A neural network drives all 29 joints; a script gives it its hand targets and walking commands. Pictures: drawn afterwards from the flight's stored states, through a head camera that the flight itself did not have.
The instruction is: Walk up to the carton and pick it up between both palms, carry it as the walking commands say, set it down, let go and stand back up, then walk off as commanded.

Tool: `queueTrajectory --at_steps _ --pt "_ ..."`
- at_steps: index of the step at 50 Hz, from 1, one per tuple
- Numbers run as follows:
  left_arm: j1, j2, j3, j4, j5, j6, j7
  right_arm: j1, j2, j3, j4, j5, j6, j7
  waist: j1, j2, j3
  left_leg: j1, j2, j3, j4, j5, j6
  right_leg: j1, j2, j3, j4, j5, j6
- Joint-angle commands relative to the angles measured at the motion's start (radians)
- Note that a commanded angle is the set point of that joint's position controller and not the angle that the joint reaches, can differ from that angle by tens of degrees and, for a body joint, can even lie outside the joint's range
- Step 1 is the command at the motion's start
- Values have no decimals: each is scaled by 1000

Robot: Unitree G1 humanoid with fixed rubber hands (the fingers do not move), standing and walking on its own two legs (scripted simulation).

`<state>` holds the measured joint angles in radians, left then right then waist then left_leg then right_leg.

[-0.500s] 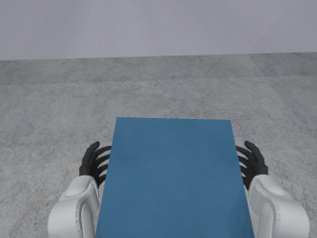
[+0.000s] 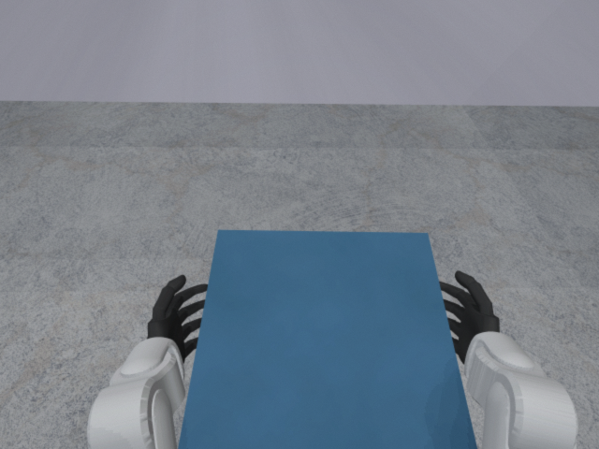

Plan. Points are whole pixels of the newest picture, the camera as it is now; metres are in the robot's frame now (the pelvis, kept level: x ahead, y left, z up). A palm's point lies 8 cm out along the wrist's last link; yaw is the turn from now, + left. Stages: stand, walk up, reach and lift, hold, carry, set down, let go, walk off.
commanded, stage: carry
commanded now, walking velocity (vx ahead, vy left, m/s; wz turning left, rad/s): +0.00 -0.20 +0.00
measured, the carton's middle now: (319, 354) +0.24 +0.00 +0.02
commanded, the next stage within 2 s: none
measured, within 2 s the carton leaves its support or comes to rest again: neither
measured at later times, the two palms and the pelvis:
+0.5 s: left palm (292, 358) +0.20 +0.04 +0.10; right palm out of the picture +0.20 -0.31 +0.10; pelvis -0.03 -0.13 +0.00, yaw +0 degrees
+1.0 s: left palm (309, 370) +0.18 +0.02 +0.11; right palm out of the picture +0.18 -0.33 +0.10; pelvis -0.04 -0.14 +0.01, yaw +0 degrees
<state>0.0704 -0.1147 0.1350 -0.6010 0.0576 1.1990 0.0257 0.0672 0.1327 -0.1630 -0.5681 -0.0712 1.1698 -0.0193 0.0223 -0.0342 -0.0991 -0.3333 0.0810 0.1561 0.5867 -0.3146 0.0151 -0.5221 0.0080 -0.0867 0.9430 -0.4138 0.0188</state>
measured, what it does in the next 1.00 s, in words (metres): steps to the right: right foot, then left foot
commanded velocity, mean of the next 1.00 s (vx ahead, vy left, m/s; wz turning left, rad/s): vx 0.00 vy -0.02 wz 0.00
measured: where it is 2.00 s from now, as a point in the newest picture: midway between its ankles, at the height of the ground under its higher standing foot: outside the picture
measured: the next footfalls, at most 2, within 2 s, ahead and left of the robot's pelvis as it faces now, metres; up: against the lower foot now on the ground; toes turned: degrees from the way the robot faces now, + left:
right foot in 0.20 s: +0.04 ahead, -0.23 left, +0.00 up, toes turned -8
left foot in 0.50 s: +0.00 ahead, -0.02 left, +0.00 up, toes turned +6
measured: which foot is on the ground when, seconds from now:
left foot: down 0.00-0.22, up 0.24-0.48, down 0.50-1.00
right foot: up 0.00-0.18, down 0.20-1.00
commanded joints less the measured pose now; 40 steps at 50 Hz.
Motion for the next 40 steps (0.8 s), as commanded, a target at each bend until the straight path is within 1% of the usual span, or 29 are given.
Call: queueTrajectory --at_steps 1,2,4,6,7,8,9,10,11,12,13,14,15,16,17,18,21,22,23,24,25,26,27,28,29,31,36,40 --pt "-404 -722 -820 -92 -313 -6 -74 -358 654 749 -115 312 9 78 -21 175 -79 126 280 -198 -245 364 59 -84 -93 104 80 39 30" --pt "-395 -712 -813 -82 -304 -7 -68 -358 641 748 -120 316 10 78 -21 194 -84 131 263 -174 -229 402 48 -58 -77 69 23 29 35" --pt "-360 -685 -795 -65 -285 -6 -57 -347 614 753 -128 321 15 77 -24 226 -103 139 260 -164 -212 476 43 -1 -59 26 -94 7 40" --pt "-342 -670 -783 -62 -277 -1 -49 -334 599 755 -129 323 23 75 -29 269 -118 148 263 -155 -198 514 33 52 -45 -7 -212 9 41" --pt "-334 -668 -777 -56 -275 2 -48 -333 595 757 -128 323 26 74 -28 284 -133 149 253 -143 -179 480 18 92 -36 -23 -289 50 39" --pt "-321 -664 -768 -44 -272 5 -46 -336 592 760 -126 323 28 73 -18 275 -153 133 229 -114 -138 413 -10 172 -25 -55 -411 135 34" --pt "-316 -658 -756 -32 -269 7 -46 -338 589 764 -124 322 30 72 -15 232 -170 101 193 -81 -86 328 -42 270 -18 -88 -515 186 33" --pt "-320 -650 -744 -22 -266 8 -47 -335 582 765 -116 318 33 71 -21 125 -175 36 155 -49 -19 199 -78 354 -80 -42 -586 242 40" --pt "-322 -636 -731 -17 -266 8 -51 -329 584 763 -101 305 38 69 -27 -57 -159 -91 107 -18 97 -52 -124 407 -253 141 -640 407 27" --pt "-338 -652 -731 -32 -274 -5 -53 -375 603 798 -140 322 40 72 -10 -297 -151 -192 50 -19 184 -270 -140 393 -395 329 -613 652 -90" --pt "-351 -682 -735 -46 -284 -5 -57 -407 632 813 -136 339 40 75 -11 -252 -148 -178 46 -66 310 -334 -128 370 -354 264 -570 739 -136" --pt "-355 -703 -731 -54 -285 -8 -63 -453 665 834 -155 362 35 78 -11 -196 -150 -176 27 -84 377 -284 -116 349 -328 205 -558 717 -138" --pt "-351 -718 -732 -63 -280 -13 -66 -471 690 850 -162 372 31 80 -10 -156 -155 -162 28 -94 402 -221 -107 332 -296 148 -555 632 -130" --pt "-345 -722 -730 -64 -283 -16 -69 -456 697 846 -151 371 32 79 -10 -151 -161 -164 23 -94 410 -182 -98 328 -283 133 -559 569 -130" --pt "-342 -718 -732 -61 -284 -17 -71 -430 694 839 -133 363 33 77 -13 -149 -165 -166 19 -91 390 -160 -93 342 -271 123 -555 557 -132" --pt "-339 -711 -732 -55 -286 -17 -72 -412 683 830 -122 353 34 74 -13 -148 -168 -159 10 -86 341 -158 -87 353 -271 135 -555 565 -138" --pt "-354 -699 -743 -46 -295 -13 -77 -385 658 807 -104 327 37 63 -8 -133 -169 -74 -27 -74 129 -148 -57 345 -289 186 -573 531 -156" --pt "-360 -695 -747 -43 -297 -11 -77 -372 650 800 -99 320 39 61 -12 -129 -168 -28 -39 -69 35 -112 -45 334 -288 195 -574 498 -152" --pt "-363 -690 -749 -37 -299 -9 -76 -358 646 793 -94 313 41 59 -21 -115 -166 34 -42 -69 -101 -17 -38 316 -278 189 -570 454 -134" --pt "-361 -683 -748 -28 -296 -6 -75 -355 641 784 -87 308 43 57 -23 -90 -159 102 -29 -76 -218 73 -35 290 -252 173 -559 391 -103" --pt "-358 -675 -744 -18 -290 -3 -73 -362 638 774 -80 306 44 57 -18 -58 -159 174 26 -129 -246 114 -33 245 -227 158 -552 358 -68" --pt "-366 -666 -755 -35 -297 2 -77 -364 630 762 -68 293 41 57 -12 55 -132 150 97 -190 -215 186 -22 208 -173 98 -533 309 -26" --pt "-412 -665 -773 -64 -308 5 -78 -368 634 756 -64 293 40 59 -12 104 -108 85 105 -202 -219 157 -11 230 -149 81 -538 238 -19" --pt "-430 -673 -779 -68 -310 7 -78 -373 640 754 -66 295 40 61 -16 104 -87 56 93 -182 -222 114 -16 244 -149 82 -546 218 -19" --pt "-431 -674 -777 -65 -310 9 -77 -371 643 754 -66 294 41 62 -18 84 -78 45 71 -157 -212 85 -20 255 -159 94 -564 210 -22" --pt "-410 -666 -769 -51 -304 14 -75 -365 638 756 -68 292 45 61 -19 56 -79 51 42 -138 -188 77 -25 251 -182 121 -596 186 -31" --pt "-386 -661 -742 -30 -286 19 -70 -394 637 777 -84 311 53 64 -19 15 -88 57 37 -145 -179 83 -24 259 -189 125 -617 156 -37" --pt "-382 -667 -732 -27 -279 16 -69 -412 647 791 -93 323 54 67 -20 5 -92 56 35 -148 -175 81 -24 262 -192 130 -622 139 -43"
